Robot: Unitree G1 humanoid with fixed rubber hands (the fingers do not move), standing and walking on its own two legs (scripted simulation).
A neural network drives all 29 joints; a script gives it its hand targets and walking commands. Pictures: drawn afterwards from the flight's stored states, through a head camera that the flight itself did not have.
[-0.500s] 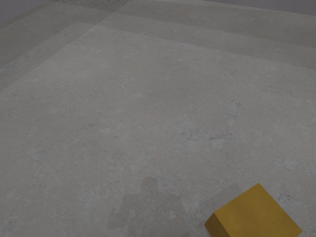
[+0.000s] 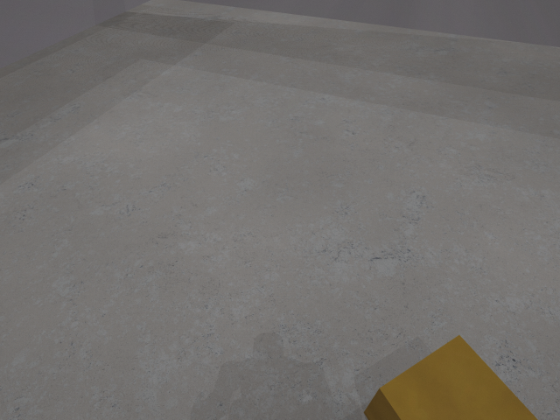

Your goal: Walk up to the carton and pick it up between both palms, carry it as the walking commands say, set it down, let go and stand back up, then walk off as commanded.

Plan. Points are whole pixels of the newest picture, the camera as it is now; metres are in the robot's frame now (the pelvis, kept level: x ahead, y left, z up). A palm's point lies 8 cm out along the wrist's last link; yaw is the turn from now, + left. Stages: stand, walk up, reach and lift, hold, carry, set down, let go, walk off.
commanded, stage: stand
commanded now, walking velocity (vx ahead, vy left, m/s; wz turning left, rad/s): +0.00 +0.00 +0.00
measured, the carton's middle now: (440, 416) +0.27 -0.42 -0.64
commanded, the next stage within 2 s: walk off in 0.30 s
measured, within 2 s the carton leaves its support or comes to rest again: neither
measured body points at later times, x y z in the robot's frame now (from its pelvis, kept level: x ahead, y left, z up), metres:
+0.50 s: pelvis +0.00 +0.00 +0.00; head -0.01 +0.00 +0.45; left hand +0.03 +0.27 -0.15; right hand +0.02 -0.23 -0.15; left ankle +0.01 +0.12 -0.74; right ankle -0.01 -0.11 -0.74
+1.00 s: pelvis +0.10 +0.05 -0.01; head +0.12 +0.06 +0.44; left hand +0.15 +0.32 -0.15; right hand +0.11 -0.18 -0.15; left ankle +0.04 +0.16 -0.74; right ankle +0.13 -0.08 -0.70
